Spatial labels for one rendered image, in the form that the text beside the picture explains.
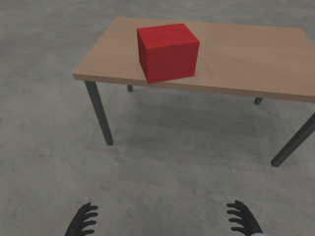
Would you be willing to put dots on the table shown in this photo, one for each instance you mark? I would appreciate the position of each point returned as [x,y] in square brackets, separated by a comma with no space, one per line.
[244,60]

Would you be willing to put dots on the left robot hand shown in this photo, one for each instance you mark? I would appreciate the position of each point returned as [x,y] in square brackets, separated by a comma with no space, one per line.
[77,224]

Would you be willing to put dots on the carton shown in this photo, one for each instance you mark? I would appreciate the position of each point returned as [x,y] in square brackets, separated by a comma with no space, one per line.
[167,52]

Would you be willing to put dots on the right robot hand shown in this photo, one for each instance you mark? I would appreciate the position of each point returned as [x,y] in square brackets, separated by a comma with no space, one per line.
[248,220]

